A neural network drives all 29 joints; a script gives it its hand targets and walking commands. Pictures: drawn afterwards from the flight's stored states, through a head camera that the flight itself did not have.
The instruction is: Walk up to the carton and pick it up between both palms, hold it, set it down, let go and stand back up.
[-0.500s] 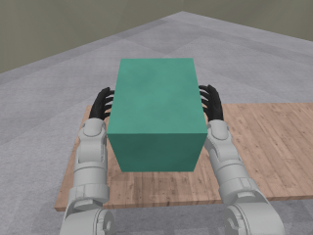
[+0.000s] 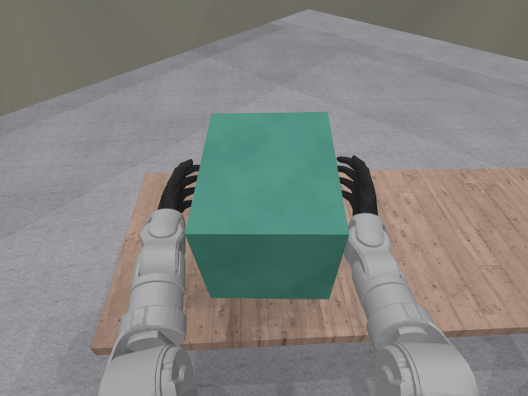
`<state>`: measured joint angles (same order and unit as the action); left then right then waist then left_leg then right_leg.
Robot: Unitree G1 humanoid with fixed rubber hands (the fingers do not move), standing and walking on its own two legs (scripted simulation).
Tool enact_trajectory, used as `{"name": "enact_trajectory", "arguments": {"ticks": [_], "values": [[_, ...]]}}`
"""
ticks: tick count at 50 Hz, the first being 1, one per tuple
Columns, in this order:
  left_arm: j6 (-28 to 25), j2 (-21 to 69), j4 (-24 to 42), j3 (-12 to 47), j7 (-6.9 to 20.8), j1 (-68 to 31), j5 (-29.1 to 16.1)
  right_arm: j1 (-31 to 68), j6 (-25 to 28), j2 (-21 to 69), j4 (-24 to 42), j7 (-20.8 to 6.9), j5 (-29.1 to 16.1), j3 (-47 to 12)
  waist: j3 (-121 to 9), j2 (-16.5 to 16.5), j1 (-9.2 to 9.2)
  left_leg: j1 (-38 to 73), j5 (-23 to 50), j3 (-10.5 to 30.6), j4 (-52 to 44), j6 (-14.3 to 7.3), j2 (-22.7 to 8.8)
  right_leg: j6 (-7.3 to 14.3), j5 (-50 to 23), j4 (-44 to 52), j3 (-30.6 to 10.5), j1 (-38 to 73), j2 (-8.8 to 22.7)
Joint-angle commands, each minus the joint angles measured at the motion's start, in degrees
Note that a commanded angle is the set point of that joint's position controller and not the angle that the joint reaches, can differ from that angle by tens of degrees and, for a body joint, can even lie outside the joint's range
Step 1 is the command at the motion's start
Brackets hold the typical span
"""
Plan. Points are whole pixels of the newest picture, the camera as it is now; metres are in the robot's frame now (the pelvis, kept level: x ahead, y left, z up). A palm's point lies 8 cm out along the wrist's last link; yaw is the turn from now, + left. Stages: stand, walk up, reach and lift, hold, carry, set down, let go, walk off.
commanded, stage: set down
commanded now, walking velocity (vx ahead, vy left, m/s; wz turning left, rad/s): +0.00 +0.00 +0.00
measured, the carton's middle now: (269, 204) +0.41 -0.02 +0.08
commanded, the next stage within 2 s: none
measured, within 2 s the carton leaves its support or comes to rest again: neither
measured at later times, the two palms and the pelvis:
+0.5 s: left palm (177, 222) +0.38 +0.13 +0.07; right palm (357, 221) +0.35 -0.16 +0.09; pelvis +0.00 +0.00 +0.00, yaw +0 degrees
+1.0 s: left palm (181, 233) +0.40 +0.13 +0.02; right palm (347, 231) +0.37 -0.16 +0.04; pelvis +0.02 +0.00 +0.00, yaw +0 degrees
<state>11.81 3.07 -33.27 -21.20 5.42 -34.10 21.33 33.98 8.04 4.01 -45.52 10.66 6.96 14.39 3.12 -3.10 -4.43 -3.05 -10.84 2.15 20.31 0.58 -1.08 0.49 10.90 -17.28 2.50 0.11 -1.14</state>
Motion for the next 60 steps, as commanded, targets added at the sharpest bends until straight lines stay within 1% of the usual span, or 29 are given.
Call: {"name": "enact_trajectory", "arguments": {"ticks": [1,4,5,7,8,10,12,14,15,17,18,21,22,24,26,29,30,31,32,33,36,37,39,40,45,47,53,54,60], "values": [[-5.3,27.9,1.4,20.9,7.3,-36.8,-2.3,34.3,6.6,30.9,6.5,-8.2,3.5,-16.4,-19.3,3.8,1.94,2.1,10.8,-8.3,-5.7,0.5,2.5,-3.5,-19.7,1.6,3.4,8.6,1.4],[-6.0,26.6,-0.4,18.0,7.5,-34.8,-1.6,33.1,6.7,31.0,5.5,-8.2,4.1,-16.0,-17.2,2.5,3.0,1.1,9.7,-8.5,-6.5,0.0,2.4,-3.8,-20.4,2.0,2.8,9.6,1.7],[-6.5,27.6,0.3,18.9,7.6,-38.2,-2.1,34.6,7.4,31.6,5.6,-8.3,4.3,-15.6,-18.7,2.1,1.83,1.0,10.6,-8.4,-6.4,0.2,2.3,-3.6,-20.5,1.5,3.5,9.2,1.3],[-7.4,28.0,-1.1,19.6,7.3,-38.6,-1.9,35.2,7.6,32.1,3.8,-8.4,4.4,-15.0,-18.6,3.1,2.07,1.3,10.5,-8.3,-5.9,0.4,2.2,-3.5,-19.2,1.8,3.5,7.8,1.1],[-7.7,29.1,-1.3,20.1,7.0,-38.3,-2.4,36.2,8.4,32.0,6.1,-8.2,3.9,-15.0,-19.8,4.4,1.4,1.1,11.7,-8.2,-5.8,0.6,2.2,-3.3,-20.4,1.5,3.4,8.0,1.1],[-9.4,28.3,-2.3,19.2,7.0,-38.4,-2.1,33.4,8.6,33.2,2.0,-8.1,5.7,-14.6,-20.7,3.4,2.13,0.3,11.2,-8.4,-5.7,0.6,2.3,-3.4,-21.1,1.3,2.9,9.0,1.4],[-10.0,28.1,-4.8,18.9,7.2,-39.8,-2.2,33.5,8.4,32.9,0.1,-8.1,6.3,-12.1,-17.9,4.2,1.43,-1.1,7.3,-8.6,-6.6,0.6,2.2,-3.1,-16.0,1.9,2.9,6.9,1.5],[-10.9,29.2,-3.7,18.0,6.9,-40.4,-1.4,35.8,10.0,33.5,1.9,-8.4,7.2,-11.7,-20.8,4.5,2.48,-1.4,9.3,-8.6,-6.3,0.6,2.1,-3.1,-15.9,1.9,3.1,7.1,1.3],[-10.9,27.1,-7.2,16.3,6.9,-38.6,-0.7,34.6,9.9,32.9,0.8,-8.5,7.8,-11.3,-18.1,3.5,2.86,-1.5,9.0,-8.8,-6.6,0.2,1.9,-3.3,-17.4,1.5,3.1,7.3,1.5],[-12.0,27.4,-7.0,16.8,6.9,-39.0,-1.2,34.0,10.5,33.6,-0.8,-8.3,7.5,-12.0,-19.7,2.9,2.21,-1.4,10.8,-8.4,-5.6,0.2,1.8,-3.4,-21.1,0.9,2.7,8.2,1.5],[-11.9,26.9,-8.6,14.5,7.0,-36.4,-0.1,32.7,10.4,33.7,-1.6,-8.2,8.5,-11.7,-18.7,2.1,3.24,-1.6,10.2,-8.7,-6.2,-0.1,1.9,-3.6,-21.4,1.2,2.3,8.8,1.7],[-12.7,26.8,-8.8,14.1,7.3,-38.8,0.6,33.2,11.1,33.3,-1.6,-8.2,9.3,-9.6,-17.0,4.3,2.77,-2.5,9.1,-8.6,-6.4,0.1,1.6,-3.3,-18.2,0.9,2.8,7.0,1.5],[-13.4,28.0,-8.8,15.1,7.1,-39.2,-0.4,34.5,11.7,34.0,-0.6,-8.1,9.5,-9.7,-19.8,3.5,2.14,-2.7,9.9,-8.5,-6.1,0.3,1.7,-3.0,-18.5,0.9,3.1,7.3,1.3],[-14.6,26.2,-11.0,13.0,6.8,-38.8,0.8,33.1,11.7,34.8,-3.8,-8.4,10.4,-9.4,-18.5,3.5,3.61,-4.0,8.0,-8.9,-6.6,-0.3,1.7,-3.3,-16.7,1.3,2.2,6.4,1.7],[-15.5,28.0,-11.1,14.6,6.8,-39.8,0.4,33.0,12.9,34.5,-4.5,-8.0,11.3,-7.8,-18.9,3.8,1.56,-3.6,8.9,-8.4,-6.1,0.3,1.5,-2.9,-16.9,1.1,3.2,5.1,1.3],[-15.9,25.1,-15.3,11.4,6.9,-37.8,1.5,31.9,12.6,35.4,-5.6,-8.0,12.7,-6.7,-17.5,3.0,2.9,-5.9,6.5,-8.9,-6.6,-0.6,1.4,-3.3,-17.1,1.1,1.9,6.9,1.9],[-16.7,26.0,-14.1,11.4,7.0,-40.0,1.3,32.0,13.2,35.3,-6.1,-8.0,13.8,-5.6,-19.1,3.4,2.11,-6.7,5.9,-8.4,-6.9,-0.5,1.2,-3.3,-14.8,0.8,2.1,5.9,1.8],[-17.5,26.1,-14.9,10.6,6.9,-40.6,1.6,32.2,13.3,36.2,-7.0,-8.1,13.9,-5.8,-19.5,3.4,3.12,-6.7,6.6,-8.7,-6.5,-0.6,1.4,-3.3,-15.8,0.8,1.6,5.5,2.1],[-18.4,28.0,-13.4,12.4,6.2,-42.1,1.0,34.3,14.4,36.0,-6.6,-8.3,13.8,-5.5,-21.2,4.0,2.07,-6.8,8.8,-8.3,-6.0,0.0,1.1,-3.1,-17.4,0.2,2.6,5.3,1.3],[-18.8,26.4,-16.1,11.1,6.4,-41.4,1.2,33.2,14.0,36.6,-8.0,-8.2,13.9,-5.2,-20.3,3.2,2.96,-7.6,7.0,-8.7,-5.5,-0.5,1.4,-3.2,-16.8,0.4,1.9,5.3,1.9],[-20.0,26.5,-16.8,11.4,6.3,-41.7,0.9,32.0,14.7,36.8,-8.9,-7.8,14.9,-4.2,-22.2,4.5,1.13,-7.8,7.8,-8.2,-5.4,-0.3,1.2,-3.1,-18.5,0.0,1.7,5.2,1.8],[-21.1,26.4,-17.3,11.8,5.9,-42.3,0.3,32.4,15.2,37.4,-9.3,-7.9,15.2,-4.8,-23.7,4.2,2.36,-9.1,8.3,-8.4,-4.9,-0.2,1.2,-3.2,-19.4,-0.7,1.7,5.5,1.9],[-21.5,25.8,-18.6,10.2,5.6,-41.2,1.2,31.5,15.3,38.6,-9.8,-7.9,15.4,-4.8,-23.3,3.6,2.92,-8.9,8.2,-8.3,-4.8,-0.6,1.3,-3.2,-20.1,-0.8,1.4,5.4,2.0],[-22.4,26.1,-18.3,10.7,5.6,-41.0,0.9,30.2,15.7,38.0,-10.9,-7.7,16.1,-4.0,-25.1,4.5,1.6,-8.8,9.6,-8.1,-4.3,-0.2,1.3,-3.1,-22.6,-1.2,1.7,5.8,2.1],[-25.0,27.2,-19.5,11.2,5.4,-41.2,0.1,30.3,18.1,39.1,-11.6,-7.3,17.3,-4.3,-28.8,3.5,1.29,-10.6,13.3,-7.6,-2.7,0.3,1.2,-3.0,-28.8,-2.3,1.5,6.0,2.0],[-25.7,25.6,-21.1,9.8,5.2,-39.7,1.4,29.4,18.3,40.3,-12.7,-7.1,17.3,-5.1,-29.3,2.9,2.28,-11.5,13.2,-7.8,-2.6,-0.3,1.4,-3.6,-31.6,-2.7,0.5,7.2,2.8],[-28.5,27.8,-21.5,11.7,4.9,-42.2,0.1,29.0,21.0,41.3,-15.8,-6.3,18.6,-3.9,-33.8,4.9,-0.29,-11.9,17.8,-7.2,-0.3,0.6,1.4,-2.9,-36.8,-4.1,0.9,5.8,2.5],[-28.7,27.1,-22.1,10.8,4.8,-40.6,0.8,27.3,21.1,41.2,-17.4,-6.3,18.8,-4.3,-32.8,4.8,0.55,-12.0,19.1,-6.8,-0.3,0.7,1.3,-2.9,-37.8,-4.1,0.5,6.8,2.6],[-31.6,27.5,-24.5,12.0,4.5,-41.5,0.2,27.9,23.9,41.5,-18.7,-5.8,19.6,-3.3,-36.2,6.4,-0.41,-11.9,22.0,-6.8,1.6,1.4,1.0,-2.4,-39.5,-4.6,0.6,4.3,2.6]]}}
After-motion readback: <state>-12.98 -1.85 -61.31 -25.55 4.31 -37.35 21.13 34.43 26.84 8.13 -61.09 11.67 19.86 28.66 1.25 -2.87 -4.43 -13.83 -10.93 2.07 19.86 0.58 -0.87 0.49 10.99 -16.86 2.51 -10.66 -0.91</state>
